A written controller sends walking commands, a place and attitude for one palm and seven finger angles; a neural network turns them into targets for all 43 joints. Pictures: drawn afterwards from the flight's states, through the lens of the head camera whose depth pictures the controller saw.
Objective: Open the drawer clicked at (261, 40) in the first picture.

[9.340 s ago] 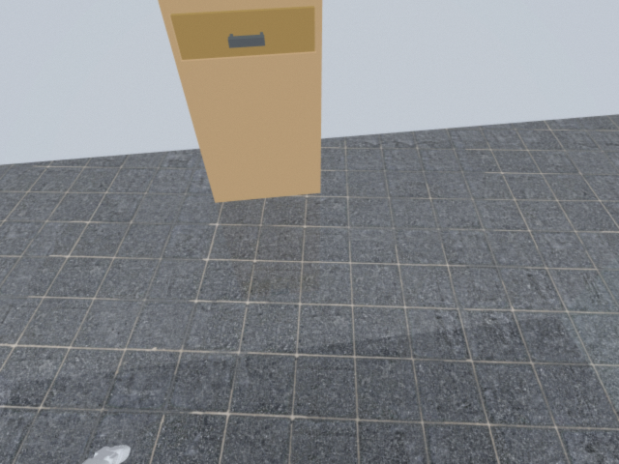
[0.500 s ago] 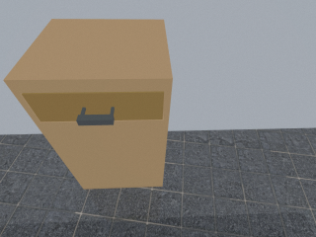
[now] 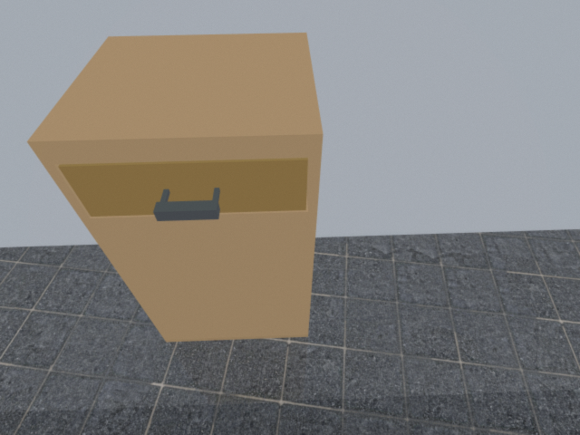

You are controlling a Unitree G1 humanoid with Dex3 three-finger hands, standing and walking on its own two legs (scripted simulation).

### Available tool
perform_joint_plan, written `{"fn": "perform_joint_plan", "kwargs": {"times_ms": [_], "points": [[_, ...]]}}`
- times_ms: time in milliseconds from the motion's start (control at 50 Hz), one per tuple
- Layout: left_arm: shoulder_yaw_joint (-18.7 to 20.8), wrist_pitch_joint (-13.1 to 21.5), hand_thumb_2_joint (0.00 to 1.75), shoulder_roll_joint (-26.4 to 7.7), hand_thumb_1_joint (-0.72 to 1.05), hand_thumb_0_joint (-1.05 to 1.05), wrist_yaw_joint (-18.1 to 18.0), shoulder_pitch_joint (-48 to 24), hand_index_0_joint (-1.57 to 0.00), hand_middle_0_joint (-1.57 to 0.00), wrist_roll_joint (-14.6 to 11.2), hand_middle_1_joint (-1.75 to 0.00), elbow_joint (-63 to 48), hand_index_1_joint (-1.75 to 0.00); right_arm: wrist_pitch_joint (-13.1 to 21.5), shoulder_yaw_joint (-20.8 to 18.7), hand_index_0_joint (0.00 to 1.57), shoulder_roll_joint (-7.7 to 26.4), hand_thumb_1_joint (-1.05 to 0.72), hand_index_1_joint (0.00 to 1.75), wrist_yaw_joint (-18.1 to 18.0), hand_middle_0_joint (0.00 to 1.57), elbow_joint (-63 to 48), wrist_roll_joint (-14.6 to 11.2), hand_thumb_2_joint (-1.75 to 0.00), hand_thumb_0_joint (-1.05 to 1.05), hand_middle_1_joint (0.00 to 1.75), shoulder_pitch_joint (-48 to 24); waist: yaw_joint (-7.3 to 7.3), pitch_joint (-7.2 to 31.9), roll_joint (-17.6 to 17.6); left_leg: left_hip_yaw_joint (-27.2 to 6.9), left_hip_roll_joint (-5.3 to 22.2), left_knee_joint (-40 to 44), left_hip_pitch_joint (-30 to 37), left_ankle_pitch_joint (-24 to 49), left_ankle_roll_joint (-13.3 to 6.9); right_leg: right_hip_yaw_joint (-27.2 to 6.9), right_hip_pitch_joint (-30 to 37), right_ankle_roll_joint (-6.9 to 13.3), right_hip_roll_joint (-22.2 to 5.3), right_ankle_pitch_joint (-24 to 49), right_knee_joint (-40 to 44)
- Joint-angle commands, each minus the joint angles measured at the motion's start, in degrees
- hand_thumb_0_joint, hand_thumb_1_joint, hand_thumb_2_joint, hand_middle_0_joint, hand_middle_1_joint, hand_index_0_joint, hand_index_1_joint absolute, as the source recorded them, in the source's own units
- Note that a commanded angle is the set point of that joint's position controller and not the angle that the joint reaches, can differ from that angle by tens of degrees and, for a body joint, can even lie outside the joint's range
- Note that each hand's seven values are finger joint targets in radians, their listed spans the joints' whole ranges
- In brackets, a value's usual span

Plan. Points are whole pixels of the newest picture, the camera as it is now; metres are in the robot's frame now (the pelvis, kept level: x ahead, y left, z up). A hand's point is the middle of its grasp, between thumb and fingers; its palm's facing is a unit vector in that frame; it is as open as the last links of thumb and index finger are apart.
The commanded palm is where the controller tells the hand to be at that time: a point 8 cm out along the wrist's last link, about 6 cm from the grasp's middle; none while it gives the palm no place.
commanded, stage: come to a stop and stand still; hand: left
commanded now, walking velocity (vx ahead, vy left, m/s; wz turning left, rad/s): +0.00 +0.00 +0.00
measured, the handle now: (189, 201) +0.52 +0.22 -0.01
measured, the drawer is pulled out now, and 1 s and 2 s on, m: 0.00 0.00 0.00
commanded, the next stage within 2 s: look again from close up in 0.36 s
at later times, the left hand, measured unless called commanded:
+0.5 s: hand out of the picture -0.04 +0.15 -0.17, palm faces +0.02 -0.99 -0.14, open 16.2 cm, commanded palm none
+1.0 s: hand out of the picture -0.04 +0.15 -0.17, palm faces +0.01 -0.98 -0.17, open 16.2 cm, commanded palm none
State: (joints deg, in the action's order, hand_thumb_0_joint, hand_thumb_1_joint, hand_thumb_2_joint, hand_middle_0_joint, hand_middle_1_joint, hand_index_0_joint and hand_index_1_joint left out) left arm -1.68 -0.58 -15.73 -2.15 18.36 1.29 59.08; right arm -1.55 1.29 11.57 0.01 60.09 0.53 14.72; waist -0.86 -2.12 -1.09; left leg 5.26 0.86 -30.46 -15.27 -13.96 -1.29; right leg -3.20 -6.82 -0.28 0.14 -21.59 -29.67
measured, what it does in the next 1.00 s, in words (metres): stands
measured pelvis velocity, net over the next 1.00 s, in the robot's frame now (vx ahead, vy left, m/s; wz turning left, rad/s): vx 0.00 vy -0.01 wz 0.00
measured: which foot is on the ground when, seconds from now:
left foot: down 0.00-1.00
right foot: down 0.00-1.00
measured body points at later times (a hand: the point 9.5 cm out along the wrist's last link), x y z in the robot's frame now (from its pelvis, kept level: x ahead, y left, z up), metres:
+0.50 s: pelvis +0.00 +0.00 +0.00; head +0.01 +0.01 +0.45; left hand -0.04 +0.20 -0.16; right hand +0.01 -0.23 -0.15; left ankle +0.03 +0.11 -0.73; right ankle -0.06 -0.13 -0.73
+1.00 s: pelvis +0.00 -0.01 +0.01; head +0.01 +0.00 +0.46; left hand -0.04 +0.21 -0.15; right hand +0.00 -0.23 -0.15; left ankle +0.03 +0.11 -0.73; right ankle -0.06 -0.13 -0.73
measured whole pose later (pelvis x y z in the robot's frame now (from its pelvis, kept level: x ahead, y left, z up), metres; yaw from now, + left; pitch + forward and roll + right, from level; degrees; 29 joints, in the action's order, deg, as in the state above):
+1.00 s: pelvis +0.00 -0.01 +0.01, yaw +0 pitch -1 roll +0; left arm -1.3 0.9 -7.8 -2.3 20.7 1.2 63.8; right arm 0.1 0.7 8.6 -1.3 64.6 0.3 15.5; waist -0.1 -1.5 0.7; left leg 5.0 1.3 -25.7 -13.9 -11.3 -0.7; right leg -3.0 -5.5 0.2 0.6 -18.8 -24.9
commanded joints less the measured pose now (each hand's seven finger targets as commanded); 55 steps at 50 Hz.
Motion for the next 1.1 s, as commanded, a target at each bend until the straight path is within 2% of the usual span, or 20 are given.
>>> {"fn": "perform_joint_plan", "kwargs": {"times_ms": [0,80,100,160,260,320,400,460,560,760,800,880,980,1040,1060,1080], "points": [[1.0,1.0,0.30,-3.2,-0.50,0.00,-0.2,2.6,-0.15,-0.15,-0.9,-0.30,-1.7,-0.30,1.6,-1.7,0.20,6.9,-0.90,0.30,-0.6,0.20,-1.9,0.1,-0.90,0.00,0.30,0.8,0.68,-1.9,2.6,-8.0,5.5,8.8,3.5,-1.3,-1.5,-3.4,-9.0,2.4,-3.8,4.3,7.4],[1.1,1.3,0.30,-2.0,-0.50,0.00,-0.2,4.2,-0.15,-0.15,-0.8,-0.30,0.1,-0.30,2.2,-1.6,0.20,6.3,-0.90,0.30,-0.8,0.20,-0.5,0.0,-0.90,0.00,0.30,1.7,0.72,0.0,2.2,-7.3,5.7,8.0,5.6,4.5,-1.6,-3.3,-7.7,2.2,-4.1,8.8,7.4],[1.0,1.4,0.30,-1.7,-0.50,0.00,-0.3,4.3,-0.15,-0.15,-0.8,-0.30,0.5,-0.30,2.3,-1.6,0.20,6.0,-0.90,0.30,-0.9,0.20,-0.1,-0.1,-0.90,0.00,0.30,1.6,0.82,-0.3,2.9,-7.1,5.6,7.9,5.5,5.1,-1.6,-3.2,-7.6,2.1,-4.3,9.4,7.6],[1.0,1.4,0.30,-0.6,-0.50,0.00,-0.4,5.3,-0.15,-0.15,-0.7,-0.30,1.5,-0.30,2.4,-1.5,0.20,5.5,-0.90,0.30,-1.1,0.20,0.8,-0.1,-0.90,0.00,0.30,1.9,0.86,-0.9,1.5,-6.9,5.7,8.0,5.7,6.1,-1.5,-3.1,-7.7,2.0,-4.3,10.0,8.0],[1.1,1.5,0.30,0.9,-0.50,0.00,-0.6,6.3,-0.15,-0.15,-0.5,-0.30,2.8,-0.30,2.4,-1.6,0.20,4.5,-0.90,0.30,-1.3,0.20,1.6,-0.2,-0.90,0.00,0.30,2.1,0.86,-1.6,1.3,-6.5,5.7,7.7,6.1,6.6,-1.4,-3.2,-8.0,1.9,-4.3,10.6,8.5],[1.1,1.5,0.30,1.7,-0.50,0.00,-0.5,6.6,-0.15,-0.15,-0.6,-0.30,3.3,-0.30,2.4,-1.7,0.20,3.9,-0.90,0.30,-1.4,0.20,1.8,-0.2,-0.90,0.00,0.30,1.8,0.89,-2.9,0.0,-6.7,5.5,8.5,5.0,4.0,-1.2,-3.1,-8.7,2.0,-4.1,8.9,8.9],[1.2,1.5,0.30,2.7,-0.50,0.00,-0.5,7.4,-0.15,-0.15,-0.5,-0.30,3.5,-0.30,2.4,-1.9,0.20,3.4,-0.90,0.30,-1.5,0.20,1.8,-0.1,-0.90,0.00,0.30,2.0,1.08,-2.9,0.3,-6.8,5.6,8.6,5.1,3.3,-1.3,-3.0,-9.1,2.0,-4.1,9.0,9.0],[1.3,1.7,0.30,3.1,-0.50,0.00,-0.6,7.7,-0.15,-0.15,-0.4,-0.30,3.6,-0.30,2.6,-2.0,0.20,3.0,-0.90,0.30,-1.6,0.20,1.8,-0.2,-0.90,0.00,0.30,2.4,1.06,-1.5,2.0,-6.6,5.7,7.6,6.1,6.2,-1.4,-3.0,-8.4,1.9,-4.2,11.2,8.9],[1.4,1.8,0.30,3.4,-0.50,0.00,-0.7,7.8,-0.15,-0.15,-0.4,-0.30,3.7,-0.30,2.7,-2.0,0.20,2.7,-0.90,0.30,-1.7,0.20,2.1,-0.1,-0.90,0.00,0.30,2.6,1.12,-1.2,1.8,-6.3,5.8,7.1,6.5,9.5,-1.5,-2.9,-7.7,1.8,-4.4,13.7,8.8],[1.3,1.8,0.30,3.2,-0.50,0.00,-0.6,7.4,-0.15,-0.15,-0.5,-0.30,3.7,-0.30,2.4,-1.8,0.20,2.6,-0.90,0.30,-1.6,0.20,2.6,-0.1,-0.90,0.00,0.30,3.1,1.03,-2.8,2.1,-6.5,5.7,8.7,6.0,6.5,-1.2,-2.9,-8.3,1.8,-4.3,11.3,9.9],[1.4,1.8,0.30,3.2,-0.50,0.00,-0.6,7.5,-0.15,-0.15,-0.6,-0.30,3.7,-0.30,2.5,-1.8,0.20,2.6,-0.90,0.30,-1.6,0.20,2.7,-0.1,-0.90,0.00,0.30,3.2,1.10,-1.7,1.9,-6.6,5.7,8.7,6.5,7.6,-1.2,-2.9,-7.6,1.8,-4.3,12.1,9.7],[1.4,1.7,0.30,3.3,-0.50,0.00,-0.6,7.4,-0.15,-0.15,-0.5,-0.30,3.9,-0.30,2.5,-1.8,0.20,2.6,-0.90,0.30,-1.6,0.20,2.8,-0.1,-0.90,0.00,0.30,3.4,1.04,-2.6,2.3,-6.6,5.8,9.2,6.4,6.8,-1.1,-2.8,-8.1,1.8,-4.2,11.4,9.8],[1.5,1.9,0.30,3.4,-0.50,0.00,-0.6,7.9,-0.15,-0.15,-0.5,-0.30,4.0,-0.30,2.6,-1.8,0.20,2.3,-0.90,0.30,-1.7,0.20,2.9,-0.1,-0.90,0.00,0.30,3.7,1.19,-1.0,2.5,-6.1,5.8,8.4,7.4,9.7,-1.2,-3.0,-7.1,1.8,-4.4,14.0,9.8],[1.5,1.9,0.30,3.5,-0.50,0.00,-0.6,8.0,-0.15,-0.15,-0.5,-0.30,4.1,-0.30,2.6,-1.7,0.20,2.2,-0.90,0.30,-1.7,0.20,3.0,-0.1,-0.90,0.00,0.30,3.7,1.15,-1.5,2.1,-6.2,5.7,8.2,7.2,10.1,-1.2,-3.0,-7.1,1.8,-4.3,14.1,9.8],[1.6,1.9,0.30,3.5,-0.50,0.00,-0.6,8.1,-0.15,-0.15,-0.5,-0.30,4.0,-0.30,2.7,-1.7,0.20,2.1,-0.90,0.30,-1.8,0.20,3.0,-0.1,-0.90,0.00,0.30,3.7,1.23,-1.3,1.9,-6.1,5.8,8.1,7.5,10.9,-1.2,-2.9,-7.0,1.8,-4.4,14.8,9.8],[1.8,3.7,0.30,1.2,-0.50,0.00,-2.4,9.7,-0.15,-0.15,0.8,-0.30,4.7,-0.30,3.6,-2.0,0.20,3.9,-0.90,0.30,-1.2,0.20,-1.7,-0.4,-0.90,0.00,0.30,-2.4,2.62,-4.2,3.0,-4.8,5.5,-5.2,2.8,15.1,0.9,-7.6,-9.5,0.4,-7.7,35.9,12.0]]}}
